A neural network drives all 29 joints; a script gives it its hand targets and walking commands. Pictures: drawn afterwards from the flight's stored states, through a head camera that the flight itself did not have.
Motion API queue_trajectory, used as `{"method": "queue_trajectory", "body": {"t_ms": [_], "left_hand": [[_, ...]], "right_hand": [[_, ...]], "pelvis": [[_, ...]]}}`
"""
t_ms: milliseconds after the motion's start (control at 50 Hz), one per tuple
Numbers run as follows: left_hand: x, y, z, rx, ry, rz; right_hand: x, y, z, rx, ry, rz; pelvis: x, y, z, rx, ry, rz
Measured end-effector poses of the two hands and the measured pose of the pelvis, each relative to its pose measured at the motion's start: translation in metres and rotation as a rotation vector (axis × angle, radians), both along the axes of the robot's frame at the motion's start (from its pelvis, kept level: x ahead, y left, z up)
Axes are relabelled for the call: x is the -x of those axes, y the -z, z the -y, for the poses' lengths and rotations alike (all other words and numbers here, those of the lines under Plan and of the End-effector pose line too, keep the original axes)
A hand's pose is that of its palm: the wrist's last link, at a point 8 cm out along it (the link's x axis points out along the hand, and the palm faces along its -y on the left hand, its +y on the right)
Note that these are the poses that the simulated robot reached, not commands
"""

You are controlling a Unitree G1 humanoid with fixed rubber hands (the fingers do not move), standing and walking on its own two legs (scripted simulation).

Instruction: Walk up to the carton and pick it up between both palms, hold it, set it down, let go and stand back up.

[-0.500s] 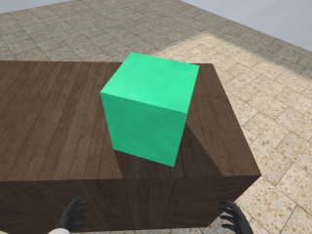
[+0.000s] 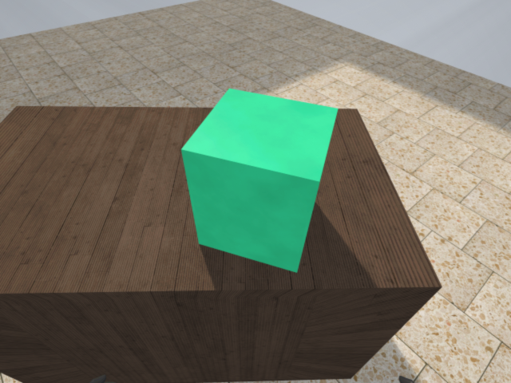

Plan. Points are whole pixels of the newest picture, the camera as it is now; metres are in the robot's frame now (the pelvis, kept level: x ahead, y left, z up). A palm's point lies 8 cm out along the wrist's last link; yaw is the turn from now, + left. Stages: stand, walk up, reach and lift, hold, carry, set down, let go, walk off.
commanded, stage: stand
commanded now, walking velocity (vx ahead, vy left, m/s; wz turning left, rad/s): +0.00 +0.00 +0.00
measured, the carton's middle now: (263, 181) +0.47 -0.01 +0.05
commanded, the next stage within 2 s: none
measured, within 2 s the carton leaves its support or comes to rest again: neither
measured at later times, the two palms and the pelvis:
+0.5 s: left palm out of the picture +0.06 +0.26 -0.10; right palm out of the picture +0.07 -0.27 -0.11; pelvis -0.01 +0.00 +0.00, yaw +0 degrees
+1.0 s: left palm out of the picture +0.07 +0.25 -0.10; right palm out of the picture +0.06 -0.28 -0.11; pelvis -0.01 -0.02 +0.00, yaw +0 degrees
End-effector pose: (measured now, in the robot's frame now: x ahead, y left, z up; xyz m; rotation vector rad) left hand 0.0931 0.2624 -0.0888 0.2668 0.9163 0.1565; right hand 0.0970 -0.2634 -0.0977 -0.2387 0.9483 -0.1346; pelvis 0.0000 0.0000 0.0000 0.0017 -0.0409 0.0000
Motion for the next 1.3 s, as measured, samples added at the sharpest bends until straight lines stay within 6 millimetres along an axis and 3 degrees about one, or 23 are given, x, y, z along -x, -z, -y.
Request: {"method": "queue_trajectory", "body": {"t_ms": [460, 1300], "left_hand": [[0.036, 0.009, 0.002, -0.006, -0.009, -0.075], [0.026, 0.012, 0.02, 0.0, -0.002, -0.093]], "right_hand": [[0.029, 0.009, 0.001, -0.004, -0.003, -0.047], [0.043, 0.016, 0.018, 0.002, 0.022, -0.109]], "pelvis": [[0.014, 0.002, 0.003, -0.004, 0.001, 0.003], [0.01, 0.002, 0.018, -0.006, 0.009, -0.008]]}}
